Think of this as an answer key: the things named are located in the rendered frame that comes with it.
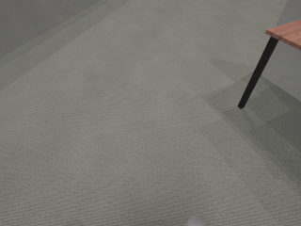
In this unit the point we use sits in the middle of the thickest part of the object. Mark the table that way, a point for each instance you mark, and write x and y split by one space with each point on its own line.
290 34

